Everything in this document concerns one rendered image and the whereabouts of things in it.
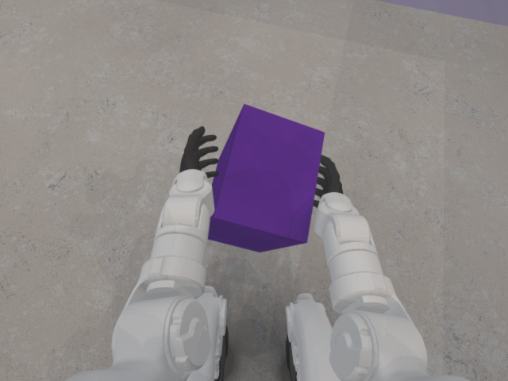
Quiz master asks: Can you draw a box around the carton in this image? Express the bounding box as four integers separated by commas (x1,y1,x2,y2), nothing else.
208,104,325,252

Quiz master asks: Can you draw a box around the right robot upper arm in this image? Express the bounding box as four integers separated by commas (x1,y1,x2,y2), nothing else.
329,310,470,381

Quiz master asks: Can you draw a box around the robot left shin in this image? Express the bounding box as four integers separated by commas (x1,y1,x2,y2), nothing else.
204,287,223,379

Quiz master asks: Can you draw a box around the left robot hand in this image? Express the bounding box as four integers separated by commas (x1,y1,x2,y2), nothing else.
179,126,219,178

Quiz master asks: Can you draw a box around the robot left forearm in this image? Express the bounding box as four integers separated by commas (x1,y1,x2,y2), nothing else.
112,169,215,355

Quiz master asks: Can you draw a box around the right robot hand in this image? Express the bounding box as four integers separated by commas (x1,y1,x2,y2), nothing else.
314,155,343,207

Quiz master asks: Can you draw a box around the robot right forearm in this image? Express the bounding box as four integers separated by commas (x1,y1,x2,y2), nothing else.
314,192,428,365

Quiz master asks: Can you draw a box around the left robot upper arm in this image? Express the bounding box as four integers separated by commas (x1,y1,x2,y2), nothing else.
65,295,211,381

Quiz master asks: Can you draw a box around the left robot thigh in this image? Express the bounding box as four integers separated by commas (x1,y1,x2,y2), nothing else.
187,293,227,381

